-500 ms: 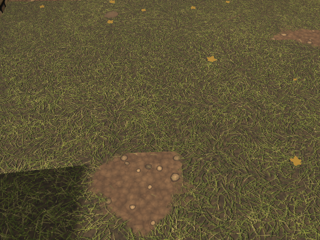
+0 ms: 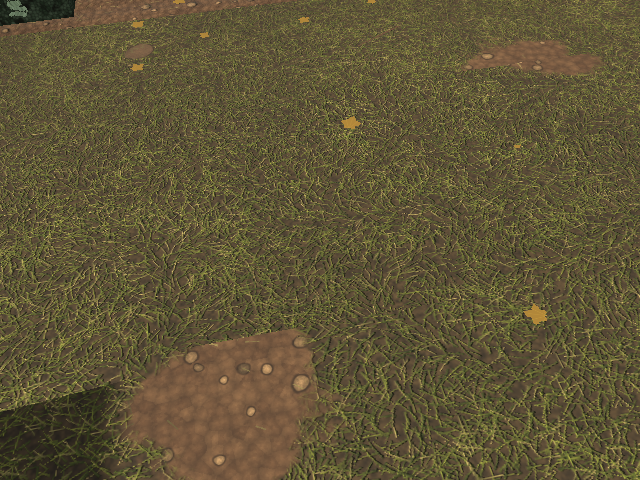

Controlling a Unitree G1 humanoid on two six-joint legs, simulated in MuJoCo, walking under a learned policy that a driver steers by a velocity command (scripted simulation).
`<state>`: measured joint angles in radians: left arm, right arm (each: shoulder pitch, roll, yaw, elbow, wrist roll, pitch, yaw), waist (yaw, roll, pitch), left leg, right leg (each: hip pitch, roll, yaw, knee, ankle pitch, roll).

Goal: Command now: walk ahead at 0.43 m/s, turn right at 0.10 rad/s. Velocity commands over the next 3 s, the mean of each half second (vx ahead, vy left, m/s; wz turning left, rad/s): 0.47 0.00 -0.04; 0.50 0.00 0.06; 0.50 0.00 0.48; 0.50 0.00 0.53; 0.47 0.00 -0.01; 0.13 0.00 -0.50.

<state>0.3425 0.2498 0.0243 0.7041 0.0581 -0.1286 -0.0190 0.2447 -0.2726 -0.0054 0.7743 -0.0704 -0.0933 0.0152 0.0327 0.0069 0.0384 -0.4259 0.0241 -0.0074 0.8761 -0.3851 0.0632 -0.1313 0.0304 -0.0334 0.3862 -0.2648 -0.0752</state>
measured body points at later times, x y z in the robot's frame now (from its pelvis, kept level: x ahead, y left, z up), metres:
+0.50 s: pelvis +0.32 +0.08 -0.17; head +0.34 +0.09 +0.28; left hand +0.11 +0.25 -0.29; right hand +0.53 -0.13 -0.27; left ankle +0.39 +0.18 -0.92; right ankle +0.01 -0.09 -0.67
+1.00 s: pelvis +0.61 +0.03 -0.19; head +0.63 +0.03 +0.26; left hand +0.76 +0.29 -0.29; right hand +0.65 -0.21 -0.33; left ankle +0.48 +0.17 -0.84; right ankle +0.70 -0.05 -0.92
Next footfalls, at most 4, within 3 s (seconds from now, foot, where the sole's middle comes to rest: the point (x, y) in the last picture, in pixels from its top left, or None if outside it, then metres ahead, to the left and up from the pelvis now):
0.46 left None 0.43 0.19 -0.96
0.88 right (374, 400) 0.74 -0.06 -0.96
1.42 left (267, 365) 0.83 0.22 -0.96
1.82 right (315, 294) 1.18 0.11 -1.13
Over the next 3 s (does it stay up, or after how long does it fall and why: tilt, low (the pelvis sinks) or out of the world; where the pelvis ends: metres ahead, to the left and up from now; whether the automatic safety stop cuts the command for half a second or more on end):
stays up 1.46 0.45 -0.35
